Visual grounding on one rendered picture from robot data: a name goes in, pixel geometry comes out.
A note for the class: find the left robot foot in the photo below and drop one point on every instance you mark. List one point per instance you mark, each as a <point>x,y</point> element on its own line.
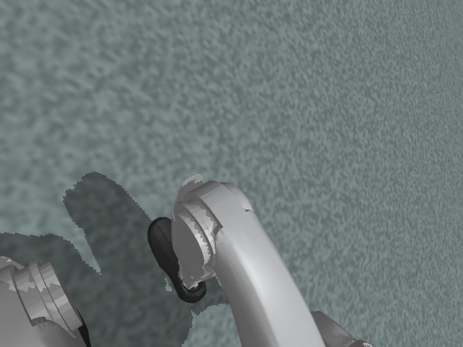
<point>84,333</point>

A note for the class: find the right robot hand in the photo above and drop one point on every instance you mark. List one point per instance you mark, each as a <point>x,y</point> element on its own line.
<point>333,334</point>

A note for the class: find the right robot foot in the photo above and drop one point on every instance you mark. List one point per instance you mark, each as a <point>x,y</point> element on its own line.
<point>159,238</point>

